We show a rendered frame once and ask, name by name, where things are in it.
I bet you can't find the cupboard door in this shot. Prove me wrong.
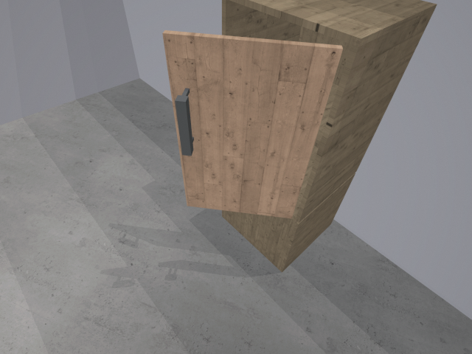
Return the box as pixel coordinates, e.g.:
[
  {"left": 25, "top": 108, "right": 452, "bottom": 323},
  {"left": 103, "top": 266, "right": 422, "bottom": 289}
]
[{"left": 162, "top": 30, "right": 343, "bottom": 219}]

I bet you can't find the handle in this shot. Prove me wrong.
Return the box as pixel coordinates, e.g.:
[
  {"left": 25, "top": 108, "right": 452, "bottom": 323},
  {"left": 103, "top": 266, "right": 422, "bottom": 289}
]
[{"left": 175, "top": 88, "right": 194, "bottom": 156}]

